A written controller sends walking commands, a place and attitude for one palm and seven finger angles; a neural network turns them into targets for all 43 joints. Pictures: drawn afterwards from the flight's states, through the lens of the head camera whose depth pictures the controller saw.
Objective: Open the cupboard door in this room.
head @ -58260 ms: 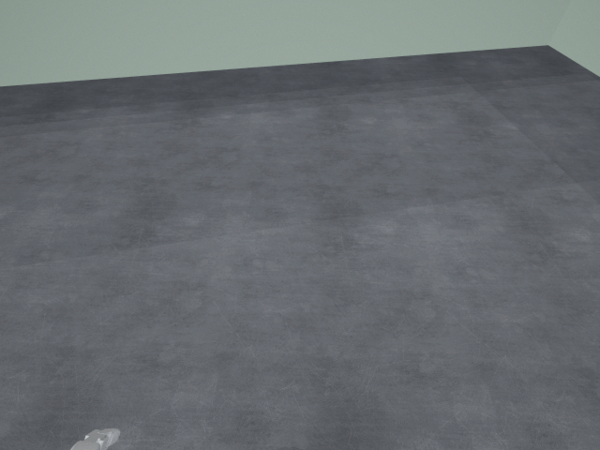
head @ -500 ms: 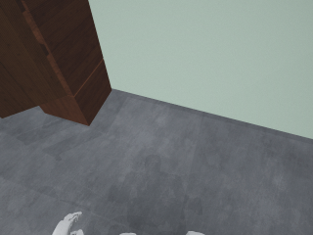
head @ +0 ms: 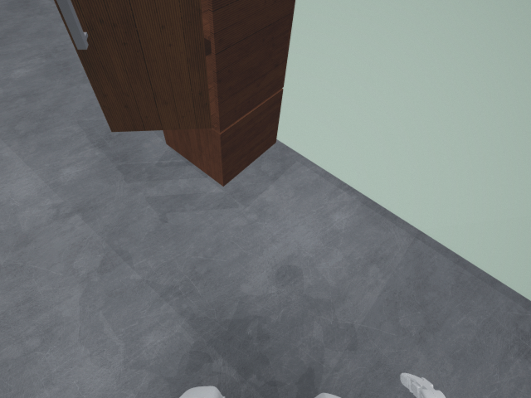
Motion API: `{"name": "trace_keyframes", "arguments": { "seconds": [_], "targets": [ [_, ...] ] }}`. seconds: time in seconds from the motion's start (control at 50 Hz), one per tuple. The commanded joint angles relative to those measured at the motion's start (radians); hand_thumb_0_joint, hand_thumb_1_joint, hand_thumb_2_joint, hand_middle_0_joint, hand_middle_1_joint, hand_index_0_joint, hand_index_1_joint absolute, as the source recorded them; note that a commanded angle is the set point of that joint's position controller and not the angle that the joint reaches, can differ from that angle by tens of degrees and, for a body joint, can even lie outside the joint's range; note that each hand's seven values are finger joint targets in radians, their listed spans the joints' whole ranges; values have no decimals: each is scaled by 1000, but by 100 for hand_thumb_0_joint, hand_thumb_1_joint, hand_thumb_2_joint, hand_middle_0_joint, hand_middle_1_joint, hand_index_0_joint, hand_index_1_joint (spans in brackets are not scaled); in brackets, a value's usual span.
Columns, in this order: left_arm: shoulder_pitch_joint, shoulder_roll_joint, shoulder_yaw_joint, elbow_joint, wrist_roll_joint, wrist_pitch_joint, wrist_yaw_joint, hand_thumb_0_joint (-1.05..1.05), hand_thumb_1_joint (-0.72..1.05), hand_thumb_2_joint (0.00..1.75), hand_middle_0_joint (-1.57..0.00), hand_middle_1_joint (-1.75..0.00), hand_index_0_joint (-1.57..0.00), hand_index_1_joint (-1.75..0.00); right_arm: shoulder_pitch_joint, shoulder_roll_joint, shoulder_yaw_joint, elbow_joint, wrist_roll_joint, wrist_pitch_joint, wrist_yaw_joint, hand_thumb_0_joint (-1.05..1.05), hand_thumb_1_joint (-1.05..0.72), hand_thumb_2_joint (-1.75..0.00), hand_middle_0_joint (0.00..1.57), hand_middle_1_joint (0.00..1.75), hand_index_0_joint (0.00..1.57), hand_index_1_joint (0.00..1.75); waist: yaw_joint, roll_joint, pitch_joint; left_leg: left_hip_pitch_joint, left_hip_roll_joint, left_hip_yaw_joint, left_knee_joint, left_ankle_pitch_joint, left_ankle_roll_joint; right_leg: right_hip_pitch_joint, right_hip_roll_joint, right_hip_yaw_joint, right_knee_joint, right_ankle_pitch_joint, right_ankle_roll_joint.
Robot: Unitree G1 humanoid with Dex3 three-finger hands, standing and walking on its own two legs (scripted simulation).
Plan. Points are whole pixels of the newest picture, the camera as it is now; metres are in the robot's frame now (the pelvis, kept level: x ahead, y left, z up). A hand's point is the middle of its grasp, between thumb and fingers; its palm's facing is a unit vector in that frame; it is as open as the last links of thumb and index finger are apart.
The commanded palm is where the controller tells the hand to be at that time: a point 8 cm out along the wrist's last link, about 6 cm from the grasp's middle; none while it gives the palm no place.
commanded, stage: turn to face it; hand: left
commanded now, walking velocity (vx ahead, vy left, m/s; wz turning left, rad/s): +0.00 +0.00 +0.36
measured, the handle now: (72, 13) +0.91 +0.55 +0.04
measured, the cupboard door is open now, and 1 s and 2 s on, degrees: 47 47 47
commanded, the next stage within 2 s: take the last steps up to it in 0.38 s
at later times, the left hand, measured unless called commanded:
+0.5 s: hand out of the picture +0.06 +0.15 -0.14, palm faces +0.17 -0.96 -0.24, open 7.3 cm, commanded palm none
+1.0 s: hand out of the picture -0.07 +0.22 -0.17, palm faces +0.39 -0.90 -0.18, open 7.4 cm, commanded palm none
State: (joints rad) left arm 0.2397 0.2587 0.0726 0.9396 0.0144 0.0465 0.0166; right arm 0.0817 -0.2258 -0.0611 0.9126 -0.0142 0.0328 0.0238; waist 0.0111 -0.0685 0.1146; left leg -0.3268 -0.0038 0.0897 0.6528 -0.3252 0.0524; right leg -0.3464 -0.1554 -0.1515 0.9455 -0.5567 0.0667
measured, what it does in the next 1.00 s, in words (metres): steps on the spot, turning left: right foot, then left foot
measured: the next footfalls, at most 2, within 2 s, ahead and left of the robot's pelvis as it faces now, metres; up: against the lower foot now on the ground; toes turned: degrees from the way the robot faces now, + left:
right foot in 0.38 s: +0.04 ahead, -0.14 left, +0.00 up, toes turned +4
left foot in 0.90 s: +0.06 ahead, +0.16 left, +0.00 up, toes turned +25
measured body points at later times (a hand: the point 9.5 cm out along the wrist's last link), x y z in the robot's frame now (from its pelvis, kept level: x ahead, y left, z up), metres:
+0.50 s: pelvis +0.01 -0.04 +0.01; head +0.04 -0.06 +0.46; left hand +0.05 +0.20 -0.12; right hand +0.08 -0.27 -0.15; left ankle -0.03 +0.08 -0.66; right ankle +0.00 -0.14 -0.72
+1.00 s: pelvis +0.05 +0.07 +0.01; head +0.08 +0.10 +0.46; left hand -0.09 +0.27 -0.15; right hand +0.23 -0.13 -0.12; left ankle +0.02 +0.15 -0.72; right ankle +0.02 -0.10 -0.65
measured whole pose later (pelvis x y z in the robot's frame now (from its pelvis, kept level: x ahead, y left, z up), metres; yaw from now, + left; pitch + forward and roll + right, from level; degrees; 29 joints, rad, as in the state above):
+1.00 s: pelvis +0.05 +0.07 +0.01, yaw +18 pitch +0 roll +0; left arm 0.37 0.21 0.06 1.13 0.03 0.02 -0.01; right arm 0.14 -0.18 -0.04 0.96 -0.02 -0.04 0.00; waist 0.05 -0.06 0.06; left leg -0.26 0.01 0.13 0.56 -0.31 0.05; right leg -0.38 -0.14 -0.08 1.08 -0.46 0.01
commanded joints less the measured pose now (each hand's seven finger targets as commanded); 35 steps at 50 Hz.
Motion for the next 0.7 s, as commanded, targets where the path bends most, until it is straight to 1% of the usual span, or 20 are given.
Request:
{"name": "trace_keyframes", "arguments": {
  "seconds": [0.0, 0.02, 0.06, 0.14, 0.2, 0.24, 0.28, 0.32, 0.34, 0.36, 0.38, 0.4, 0.42, 0.44, 0.46, 0.48, 0.52, 0.56, 0.62, 0.68],
  "targets": [
    [-89, 66, 11, -100, 0, -18, 2, 0, 90, 90, -20, -30, -20, -30, 118, -203, -41, -31, -9, -17, -46, 0, -90, -90, 20, 30, 20, 30, -55, 244, -158, 202, 302, -324, -285, 613, 140, -222, 21, 157, 247, 66, 12],
    [-62, 59, 12, -84, 3, -17, -5, 0, 90, 90, -20, -30, -20, -30, 92, -186, -33, -36, -10, -24, -47, 0, -90, -90, 20, 30, 20, 30, -33, 212, -157, 189, 276, -287, -292, 587, 124, -205, 28, 151, 233, 105, 13],
    [-26, 54, 10, -64, 4, -15, -7, 0, 90, 90, -20, -30, -20, -30, 90, -174, -26, -34, -7, -32, -47, 0, -90, -90, 20, 30, 20, 30, -16, 188, -169, 206, 243, -245, -293, 618, 111, -186, 43, 140, 195, 151, 18],
    [-41, 41, 4, -67, 2, -13, -5, 0, 90, 90, -20, -30, -20, -30, 112, -172, -25, -23, -8, -30, -45, 0, -90, -90, 20, 30, 20, 30, -23, 174, -157, 194, 251, -269, -302, 581, 125, -153, 63, 131, 88, 151, 22],
    [-65, 29, -2, -78, 1, -16, -5, 0, 90, 90, -20, -30, -20, -30, 115, -172, -28, -17, -12, -23, -42, 0, -90, -90, 20, 30, 20, 30, -31, 209, -148, 167, 236, -280, -299, 510, 119, -95, 89, 112, -40, 133, 15],
    [-68, 25, -3, -82, -1, -19, -5, 0, 90, 90, -20, -30, -20, -30, 115, -166, -29, -14, -14, -18, -42, 0, -90, -90, 20, 30, 20, 30, -34, 231, -146, 136, 231, -314, -292, 479, 119, -35, 110, 104, -121, 117, 6],
    [-36, 18, -2, -73, -4, -25, -2, 0, 90, 90, -20, -30, -20, -30, 101, -165, -32, -14, -14, -16, -43, 0, -90, -90, 20, 30, 20, 30, -17, 230, -155, 113, 226, -343, -270, 465, 116, 37, 129, 99, -227, 150, -5],
    [23, 31, 1, -52, -5, -40, 2, 0, 90, 90, -20, -30, -20, -30, 92, -154, -31, -9, -5, -15, -41, 0, -90, -90, 20, 30, 20, 30, 11, 186, -176, 64, 188, -332, -205, 433, 75, 178, 135, 90, -433, 304, -10],
    [60, 55, 6, -39, -3, -51, 8, 0, 90, 90, -20, -30, -20, -30, 93, -122, -29, -7, 2, -17, -38, 0, -90, -90, 20, 30, 20, 30, 28, 122, -191, -8, 139, -301, -139, 319, 28, 296, 75, 142, -562, 390, -25],
    [80, 129, 19, -32, 11, -62, 16, 0, 90, 90, -20, -30, -20, -30, 113, -62, -20, -17, 12, -19, -32, 0, -90, -90, 20, 30, 20, 30, 25, -110, -207, -161, 11, -163, 25, 41, -45, 403, -139, 359, -622, 496, -97],
    [70, 170, 18, -38, 13, -62, 14, 0, 90, 90, -20, -30, -20, -30, 90, -60, -19, -31, 10, -11, -28, 0, -90, -90, 20, 30, 20, 30, 34, -178, -168, -176, -51, -113, 228, -272, -73, 286, -307, 449, -658, 576, -213],
    [52, 138, 13, -39, 7, -68, 19, 0, 90, 90, -20, -30, -20, -30, 73, -78, -27, -16, -2, 5, -31, 0, -90, -90, 20, 30, 20, 30, 28, -215, -129, -193, -17, -161, 371, -277, -71, 206, -281, 450, -666, 624, -237],
    [19, 112, 10, -43, 5, -64, 23, 0, 90, 90, -20, -30, -20, -30, 78, -82, -32, -2, -1, 12, -30, 0, -90, -90, 20, 30, 20, 30, 10, -191, -104, -207, -3, -155, 456, -229, -77, 199, -246, 409, -654, 650, -240],
    [-12, 84, 2, -45, 4, -65, 22, 0, 90, 90, -20, -30, -20, -30, 82, -73, -31, 25, 0, 14, -26, 0, -90, -90, 20, 30, 20, 30, -5, -124, -72, -217, 9, -149, 511, -162, -85, 199, -194, 316, -632, 687, -227],
    [-19, 71, -1, -46, 3, -68, 20, 0, 90, 90, -20, -30, -20, -30, 98, -56, -25, 38, 1, 15, -23, 0, -90, -90, 20, 30, 20, 30, -16, -84, -76, -212, 13, -142, 519, -121, -91, 198, -163, 254, -619, 712, -210],
    [-11, 67, 1, -46, 4, -73, 19, 0, 90, 90, -20, -30, -20, -30, 113, -46, -22, 48, -1, 14, -20, 0, -90, -90, 20, 30, 20, 30, -14, -87, -95, -215, 19, -128, 508, -93, -98, 226, -155, 222, -624, 685, -194],
    [35, 64, 9, -27, 7, -81, 16, 0, 90, 90, -20, -30, -20, -30, 100, -38, -20, 54, -4, 8, -13, 0, -90, -90, 20, 30, 20, 30, 9, -88, -98, -236, 31, -104, 452, -71, -107, 279, -166, 212, -651, 587, -179],
    [91, 68, 13, -2, 7, -87, 12, 0, 90, 90, -20, -30, -20, -30, 60, -31, -17, 47, -8, 4, -7, 0, -90, -90, 20, 30, 20, 30, 38, -70, -82, -267, 42, -90, 398, -62, -110, 319, -187, 223, -678, 503, -179],
    [152, 75, 19, 40, 12, -96, 7, 0, 90, 90, -20, -30, -20, -30, 3, -30, -17, 33, -8, -4, 3, 0, -90, -90, 20, 30, 20, 30, 66, -75, -53, -299, 60, -72, 329, -70, -109, 353, -230, 236, -713, 408, -192],
    [174, 88, 22, 64, 15, -101, 2, 0, 90, 90, -20, -30, -20, -30, -30, -26, -12, 19, -7, -6, 12, 0, -90, -90, 20, 30, 20, 30, 69, -88, -32, -291, 67, -54, 255, -52, -104, 341, -243, 208, -734, 349, -191]
  ]
}}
